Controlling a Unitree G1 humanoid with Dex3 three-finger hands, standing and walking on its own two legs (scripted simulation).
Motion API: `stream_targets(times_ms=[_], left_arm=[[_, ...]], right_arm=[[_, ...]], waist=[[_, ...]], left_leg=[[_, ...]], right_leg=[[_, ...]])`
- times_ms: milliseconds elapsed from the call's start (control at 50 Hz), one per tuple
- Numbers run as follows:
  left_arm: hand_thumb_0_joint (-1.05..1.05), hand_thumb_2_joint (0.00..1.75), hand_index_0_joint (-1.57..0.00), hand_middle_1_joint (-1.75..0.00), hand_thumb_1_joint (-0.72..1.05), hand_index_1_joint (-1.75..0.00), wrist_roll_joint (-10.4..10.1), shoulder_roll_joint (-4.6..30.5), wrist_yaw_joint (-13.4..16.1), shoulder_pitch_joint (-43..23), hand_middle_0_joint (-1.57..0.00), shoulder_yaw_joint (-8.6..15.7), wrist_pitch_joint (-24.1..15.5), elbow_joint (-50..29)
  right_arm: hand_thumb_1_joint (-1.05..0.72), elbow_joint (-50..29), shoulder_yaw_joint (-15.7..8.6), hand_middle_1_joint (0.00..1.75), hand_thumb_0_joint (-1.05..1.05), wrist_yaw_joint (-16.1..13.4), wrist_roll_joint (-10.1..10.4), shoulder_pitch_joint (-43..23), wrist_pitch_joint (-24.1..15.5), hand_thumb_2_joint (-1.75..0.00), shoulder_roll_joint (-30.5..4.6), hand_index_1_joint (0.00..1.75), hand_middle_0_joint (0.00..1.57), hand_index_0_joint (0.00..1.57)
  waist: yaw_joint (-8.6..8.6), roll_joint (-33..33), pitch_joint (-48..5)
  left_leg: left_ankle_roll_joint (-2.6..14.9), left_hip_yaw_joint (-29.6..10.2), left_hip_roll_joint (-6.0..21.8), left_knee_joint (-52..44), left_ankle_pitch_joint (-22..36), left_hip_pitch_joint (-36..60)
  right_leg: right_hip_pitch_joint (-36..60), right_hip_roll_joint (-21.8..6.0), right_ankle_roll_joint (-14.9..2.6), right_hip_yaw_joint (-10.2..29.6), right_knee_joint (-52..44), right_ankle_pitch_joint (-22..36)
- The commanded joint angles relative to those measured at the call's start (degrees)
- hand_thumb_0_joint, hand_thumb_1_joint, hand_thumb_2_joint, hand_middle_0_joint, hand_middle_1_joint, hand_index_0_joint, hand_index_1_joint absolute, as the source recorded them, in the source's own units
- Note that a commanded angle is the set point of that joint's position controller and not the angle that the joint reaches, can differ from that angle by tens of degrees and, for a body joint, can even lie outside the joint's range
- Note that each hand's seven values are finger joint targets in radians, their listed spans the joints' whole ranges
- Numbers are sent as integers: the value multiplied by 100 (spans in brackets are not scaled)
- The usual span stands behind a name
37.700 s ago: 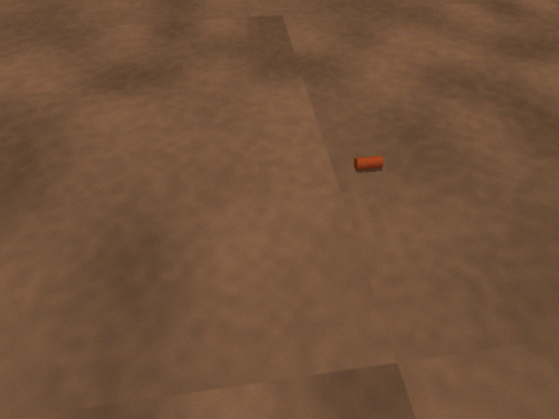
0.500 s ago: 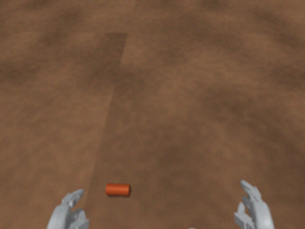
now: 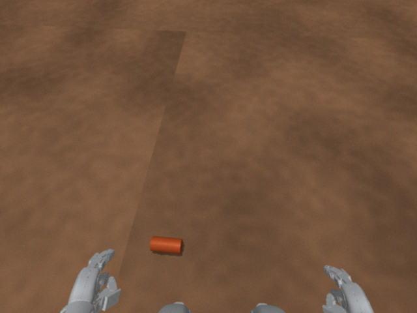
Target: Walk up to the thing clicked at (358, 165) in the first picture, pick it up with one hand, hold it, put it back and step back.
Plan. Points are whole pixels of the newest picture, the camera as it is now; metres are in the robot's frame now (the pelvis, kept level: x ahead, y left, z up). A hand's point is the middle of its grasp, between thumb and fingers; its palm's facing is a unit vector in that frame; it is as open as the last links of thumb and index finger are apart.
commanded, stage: stand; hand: left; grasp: from above
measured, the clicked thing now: (166, 244) +0.48 +0.22 -0.69
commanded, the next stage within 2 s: none
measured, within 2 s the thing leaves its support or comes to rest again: neither
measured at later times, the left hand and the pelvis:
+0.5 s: hand out of the picture +0.05 +0.24 -0.12, palm faces +0.03 -0.95 -0.32, open 7.4 cm; pelvis +0.00 +0.01 +0.04, yaw +0 degrees
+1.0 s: hand out of the picture +0.06 +0.24 -0.11, palm faces +0.01 -0.94 -0.34, open 7.4 cm; pelvis +0.00 +0.00 +0.05, yaw +0 degrees
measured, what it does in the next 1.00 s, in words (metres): rises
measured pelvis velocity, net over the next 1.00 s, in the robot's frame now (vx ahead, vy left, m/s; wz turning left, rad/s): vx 0.00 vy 0.00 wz -0.01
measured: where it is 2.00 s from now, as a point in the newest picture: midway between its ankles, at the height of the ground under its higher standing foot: outside the picture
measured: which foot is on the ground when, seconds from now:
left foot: down 0.00-1.00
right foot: down 0.00-1.00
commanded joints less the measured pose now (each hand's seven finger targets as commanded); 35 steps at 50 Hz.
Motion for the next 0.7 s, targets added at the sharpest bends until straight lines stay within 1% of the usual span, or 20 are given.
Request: stream_targets(times_ms=[0,40,80,100,120,140,200,240,280,300,360,400,460,480,540,580,620,640,660,680], left_arm=[[0,90,-20,-30,90,-30,20,951,21,-167,-20,454,-673,507],[0,90,-20,-30,90,-30,-16,932,37,-352,-20,443,-743,996],[0,90,-20,-30,90,-30,-5,906,34,-451,-20,441,-818,1399],[0,90,-20,-30,90,-30,2,912,30,-461,-20,450,-859,1581],[0,90,-20,-30,90,-30,-5,912,24,-439,-20,445,-905,1762],[0,90,-20,-30,90,-30,6,919,23,-485,-20,443,-934,1932],[0,90,-20,-30,90,-30,-27,985,40,-510,-20,434,-996,2400],[0,90,-20,-30,90,-30,-60,1030,53,-489,-20,440,-1018,2670],[0,90,-20,-30,90,-30,-90,1007,61,-521,-20,403,-995,2909],[0,90,-20,-30,90,-30,-106,998,65,-502,-20,397,-988,3041],[0,90,-20,-30,90,-30,-113,1010,60,-516,-20,375,-979,3349],[0,90,-20,-30,90,-30,-105,1023,61,-477,-20,365,-969,3549],[0,90,-20,-30,90,-30,-106,1062,50,-536,-20,347,-971,3769],[0,90,-20,-30,90,-30,-95,1053,45,-486,-20,330,-991,3843],[0,90,-20,-30,90,-30,-97,1067,42,-549,-20,319,-995,3981],[0,90,-20,-30,90,-30,-103,1107,43,-610,-20,320,-1024,4048],[0,90,-20,-30,90,-30,-112,1128,51,-735,-20,323,-1024,4089],[0,90,-20,-30,90,-30,-116,1109,46,-699,-20,304,-1022,4135],[0,90,-20,-30,90,-30,-122,1124,48,-684,-20,305,-1029,4165],[0,90,-20,-30,90,-30,-127,1136,47,-719,-20,302,-1030,4198]], right_arm=[[-90,-296,-527,30,0,218,210,-229,33,-90,-1040,30,20,20],[-90,-104,-560,30,0,249,222,-238,86,-90,-1017,30,20,20],[-90,58,-556,30,0,262,193,-311,138,-90,-1045,30,20,20],[-90,123,-559,30,0,265,191,-332,163,-90,-1050,30,20,20],[-90,215,-565,30,0,254,192,-300,182,-90,-1068,30,20,20],[-90,298,-566,30,0,249,203,-284,219,-90,-1053,30,20,20],[-90,564,-563,30,0,214,242,-177,283,-90,-1070,30,20,20],[-90,737,-564,30,0,188,259,-125,306,-90,-1091,30,20,20],[-90,905,-538,30,0,169,276,-99,334,-90,-1136,30,20,20],[-90,969,-527,30,0,160,275,-160,346,-90,-1141,30,20,20],[-90,1161,-514,30,0,144,308,-208,371,-90,-1192,30,20,20],[-90,1270,-507,30,0,140,317,-235,386,-90,-1206,30,20,20],[-90,1404,-493,30,0,146,339,-242,400,-90,-1225,30,20,20],[-90,1456,-489,30,0,154,343,-240,400,-90,-1237,30,20,20],[-90,1529,-485,30,0,162,346,-281,413,-90,-1239,30,20,20],[-90,1582,-482,30,0,169,359,-315,404,-90,-1229,30,20,20],[-90,1647,-471,30,0,163,356,-278,409,-90,-1238,30,20,20],[-90,1688,-459,30,0,168,363,-281,410,-90,-1227,30,20,20],[-90,1692,-460,30,0,171,363,-338,405,-90,-1228,30,20,20],[-90,1722,-444,30,0,180,367,-310,409,-90,-1220,30,20,20]], waist=[[150,-98,-612],[128,29,-534],[122,276,-366],[105,299,-373],[102,277,-366],[69,217,-284],[13,45,-171],[-8,28,-225],[-24,173,-23],[8,260,11],[33,288,109],[43,304,221],[25,224,381],[39,180,344],[27,149,384],[20,44,278],[-21,63,288],[-5,66,298],[10,15,242],[-13,68,290]], left_leg=[[362,-294,110,-1245,1274,837],[366,-416,192,-1507,1067,875],[385,-596,311,-1905,796,878],[380,-599,327,-1984,828,942],[370,-589,338,-2000,1044,1063],[345,-543,303,-2021,1043,1048],[298,-473,277,-2110,1477,1368],[287,-450,298,-2189,1720,1647],[263,-535,359,-2512,1659,1635],[272,-569,393,-2652,1530,1620],[228,-612,441,-2961,1480,1700],[227,-648,465,-3174,1178,1716],[182,-636,448,-3382,948,1713],[185,-614,445,-3331,1040,1840],[173,-624,462,-3461,1006,1860],[165,-552,462,-3402,1362,2075],[154,-523,469,-3431,1466,2056],[140,-509,458,-3442,1471,2088],[156,-495,484,-3422,1634,2237],[148,-492,468,-3472,1586,2140]], right_leg=[[828,-296,-402,530,-1272,939],[929,-301,-323,479,-1421,836],[1052,-220,-238,368,-1501,822],[1131,-213,-231,349,-1566,882],[1239,-232,-224,349,-1641,1080],[1302,-264,-234,372,-1785,1128],[1428,-353,-274,475,-2094,1543],[1545,-400,-287,495,-2220,1843],[1638,-360,-257,467,-2386,1753],[1769,-351,-230,443,-2477,1681],[1955,-339,-194,412,-2647,1593],[2009,-326,-174,375,-2785,1487],[2062,-337,-156,414,-2962,1357],[2085,-364,-164,419,-3029,1349],[2113,-369,-134,418,-3165,1356],[2139,-423,-140,478,-3260,1518],[2233,-451,-132,493,-3298,1635],[2222,-447,-124,488,-3332,1605],[2195,-468,-141,497,-3356,1713],[2241,-448,-116,481,-3396,1706]])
